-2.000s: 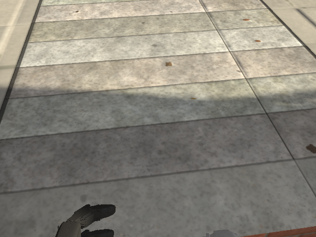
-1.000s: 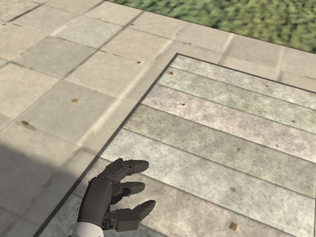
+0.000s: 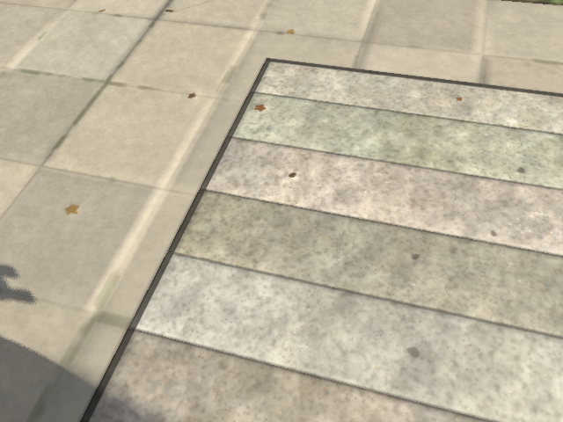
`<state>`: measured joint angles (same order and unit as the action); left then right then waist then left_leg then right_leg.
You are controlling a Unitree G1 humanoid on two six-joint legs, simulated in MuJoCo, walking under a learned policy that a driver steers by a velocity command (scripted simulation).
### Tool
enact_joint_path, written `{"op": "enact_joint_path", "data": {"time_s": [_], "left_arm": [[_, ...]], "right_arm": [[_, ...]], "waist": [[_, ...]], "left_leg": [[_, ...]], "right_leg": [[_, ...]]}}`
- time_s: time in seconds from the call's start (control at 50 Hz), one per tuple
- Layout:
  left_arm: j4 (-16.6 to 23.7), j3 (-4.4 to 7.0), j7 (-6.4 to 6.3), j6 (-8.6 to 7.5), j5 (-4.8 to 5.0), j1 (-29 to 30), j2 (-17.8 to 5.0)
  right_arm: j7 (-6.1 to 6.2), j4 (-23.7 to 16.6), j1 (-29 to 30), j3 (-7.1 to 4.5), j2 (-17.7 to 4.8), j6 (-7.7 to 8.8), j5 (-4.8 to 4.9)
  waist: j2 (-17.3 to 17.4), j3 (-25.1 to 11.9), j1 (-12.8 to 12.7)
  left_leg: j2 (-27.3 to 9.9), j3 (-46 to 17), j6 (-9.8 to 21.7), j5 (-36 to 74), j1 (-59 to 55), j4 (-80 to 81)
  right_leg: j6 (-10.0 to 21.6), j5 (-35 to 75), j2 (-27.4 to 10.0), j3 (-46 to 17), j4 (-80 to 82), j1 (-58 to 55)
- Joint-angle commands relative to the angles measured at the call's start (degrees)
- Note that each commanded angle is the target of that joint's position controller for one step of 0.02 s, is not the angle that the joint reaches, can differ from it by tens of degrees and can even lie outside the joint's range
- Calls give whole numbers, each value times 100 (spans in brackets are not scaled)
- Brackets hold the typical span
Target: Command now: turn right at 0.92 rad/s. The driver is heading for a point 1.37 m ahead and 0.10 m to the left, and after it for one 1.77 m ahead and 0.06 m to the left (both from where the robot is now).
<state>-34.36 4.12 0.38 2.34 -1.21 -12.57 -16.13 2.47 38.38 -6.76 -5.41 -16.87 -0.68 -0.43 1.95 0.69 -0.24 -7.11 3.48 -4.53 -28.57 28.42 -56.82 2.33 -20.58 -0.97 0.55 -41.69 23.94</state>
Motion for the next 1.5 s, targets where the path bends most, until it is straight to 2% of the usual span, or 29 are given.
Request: {"op": "enact_joint_path", "data": {"time_s": [0.02,0.06,0.18,0.3,0.38,0.42,0.44,0.46,0.48,0.5,0.52,0.56,0.64,0.68,0.7,0.74,0.88,1.14,1.16,1.2,1.26,1.3,1.34,1.36,1.38,1.4,1.42,1.46,1.5], "left_arm": [[492,392,-100,-224,22,-249,-1318],[663,260,-199,-136,196,414,-965],[677,184,-298,-127,132,244,-803],[660,111,-186,-52,55,319,-837],[605,48,-120,-36,90,491,-726],[582,-8,-118,-36,155,644,-569],[546,-41,-118,-72,114,455,-431],[537,-80,-100,-148,15,119,-272],[539,-45,-94,-208,50,244,-359],[507,30,-98,-237,35,415,-602],[508,59,-91,-237,72,638,-589],[432,28,-69,-170,57,668,-367],[180,-107,-2,-160,14,357,85],[288,-62,-14,-179,-22,310,-205],[158,15,-10,-194,32,314,-443],[147,-48,9,-252,-2,275,-156],[95,-96,-54,-339,19,150,-54],[-21,-125,-100,-360,55,30,149],[-101,-115,-112,-339,56,-148,154],[-112,14,-110,-329,165,-417,-225],[-177,79,-85,-576,299,-712,-559],[-120,61,-68,-667,300,-477,-515],[136,-35,5,-627,302,347,-287],[298,-89,-7,-655,262,707,-84],[525,-211,-26,-769,280,821,338],[713,-172,-82,-894,422,908,57],[701,-136,-92,-949,526,948,-78],[516,-215,-32,-968,317,741,50],[395,-212,88,-911,237,582,93]], "right_arm": [[95,-705,744,-54,-296,152,-8],[133,-579,432,-119,-406,153,-120],[68,-535,405,54,-154,172,-46],[-20,-596,410,96,-220,179,12],[-104,-606,249,111,-193,248,68],[-168,-527,-33,126,-91,310,43],[-169,-560,-91,99,-264,334,-61],[-138,-657,-73,18,-686,324,-197],[-136,-578,53,64,-455,307,-237],[-129,-632,123,127,-215,297,-180],[-107,-617,92,111,-257,271,-124],[-70,-649,156,105,-348,248,-45],[-188,-606,73,258,-33,203,-58],[-263,-582,-150,279,-15,258,-87],[-283,-608,-325,263,-49,269,-92],[-260,-649,-52,243,-103,260,-61],[-223,-585,-236,278,127,226,-31],[-121,-368,-519,250,161,240,-9],[-108,-288,-691,251,192,215,-17],[-95,-303,-803,151,-55,237,99],[-169,-554,-352,241,246,585,298],[-228,-579,-318,211,161,737,282],[-286,-182,-1353,199,246,788,279],[-287,142,-2184,81,-6,796,180],[-289,280,-2934,-111,-731,810,78],[-355,165,-3042,-127,-832,830,60],[-325,80,-2682,-18,-547,841,22],[-307,14,-2329,104,-317,746,-25],[-307,126,-2203,268,16,648,-38]], "waist": [[-1181,-549,-199],[-967,-713,135],[-869,-1086,-31],[-1037,-880,-194],[-1120,-818,-135],[-1026,-765,128],[-783,-816,66],[313,-958,-253],[1261,-791,-292],[1101,-757,-141],[943,-738,-45],[784,-656,-10],[600,-490,-119],[284,-430,-4],[-324,-370,208],[-301,-299,40],[-424,-255,54],[-215,-217,27],[-273,-443,21],[-495,132,-58],[-1312,682,-162],[-1291,681,-40],[-1162,382,605],[-765,131,938],[978,-143,1086],[1282,-2,1046],[708,531,843],[141,484,528],[206,523,271]], "left_leg": [[460,-841,140,191,1990,-1624],[475,-789,80,893,1458,-1453],[725,-828,-20,1355,1204,-255],[732,-720,65,815,430,598],[755,-629,168,665,-322,1588],[739,-568,332,1831,-1249,3044],[338,-899,496,2610,-1855,3257],[-544,-1723,950,4016,-2392,3182],[-1027,-2338,1673,4198,-2045,3407],[-1099,-2465,1864,3828,-1946,3534],[-941,-2364,1769,3548,-2035,3501],[-792,-2118,1592,3226,-1910,3480],[-98,-1307,1092,2488,-1324,3260],[126,-1205,794,1625,-1075,3127],[357,-899,663,1398,-1181,3121],[424,-720,576,1326,-1379,2851],[482,-649,539,1703,-1418,2668],[484,-653,433,1928,-1367,2634],[633,-493,470,985,-1412,2579],[759,-495,651,-1085,-635,2379],[740,-231,768,71,340,1240],[543,-418,1000,139,59,1181],[761,-57,1157,554,-1969,2486],[676,-389,1141,861,-3148,2594],[-615,-2979,1727,-1021,-4070,3858],[-1453,-5073,2352,-2211,-4083,4650],[-1533,-4894,2366,-2082,-3992,4666],[-1127,-3622,2062,-1108,-3663,4480],[-719,-2788,1820,-461,-3002,4662]], "right_leg": [[1211,2146,-1413,-2657,2137,-1615],[901,2421,-1059,-2112,1914,-1120],[853,2864,-902,-2155,1579,-1534],[1065,2873,-967,-2625,1521,-1165],[1091,3293,-834,-2759,1437,-1186],[835,2798,-557,-2612,1350,-956],[532,1932,-372,-2478,1239,-625],[159,534,186,-1853,563,-105],[-210,-437,493,-1160,289,156],[-419,-618,336,-979,71,112],[-503,-519,299,-817,-12,159],[-644,-553,122,-668,-133,42],[-602,774,84,-371,1176,-1031],[-432,1563,-224,-762,1306,-1273],[-237,1035,-133,-749,1165,-942],[-167,682,-121,-798,1379,-638],[-177,852,-115,-807,1363,-628],[-146,1229,-42,-702,1251,-805],[-84,216,51,-631,1312,-890],[262,-2517,-86,-1047,1608,-538],[1110,-3532,-1376,-3083,2732,-773],[1197,-2869,-1586,-3225,2831,-477],[742,-2068,-900,-1914,2310,554],[417,-1300,-421,-1232,1197,1272],[-99,-343,367,-144,-1423,2462],[-74,-703,269,-574,-2653,3543],[3,-246,-108,-757,-3439,4275],[30,490,-439,-575,-3722,4339],[-55,887,-651,-476,-3490,3872]]}}
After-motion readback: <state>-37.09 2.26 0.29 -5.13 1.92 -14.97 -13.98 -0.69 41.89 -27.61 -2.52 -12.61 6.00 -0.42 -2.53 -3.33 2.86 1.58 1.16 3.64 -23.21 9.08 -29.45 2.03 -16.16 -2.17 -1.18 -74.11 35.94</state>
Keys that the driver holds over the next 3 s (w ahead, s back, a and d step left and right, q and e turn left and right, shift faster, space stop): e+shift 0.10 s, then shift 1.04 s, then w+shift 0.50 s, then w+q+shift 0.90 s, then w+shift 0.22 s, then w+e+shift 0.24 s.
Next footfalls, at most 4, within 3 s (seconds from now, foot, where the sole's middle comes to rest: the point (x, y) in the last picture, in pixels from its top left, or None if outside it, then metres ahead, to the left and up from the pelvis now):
0.44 left None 0.09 0.11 -0.75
1.80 right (440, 408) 0.49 -0.27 -0.75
2.26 left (323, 264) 0.89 -0.03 -0.75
2.72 right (311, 146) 1.35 -0.01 -0.75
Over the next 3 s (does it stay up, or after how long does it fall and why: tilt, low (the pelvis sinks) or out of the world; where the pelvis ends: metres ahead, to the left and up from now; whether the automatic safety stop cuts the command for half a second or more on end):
stays up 1.32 0.09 0.02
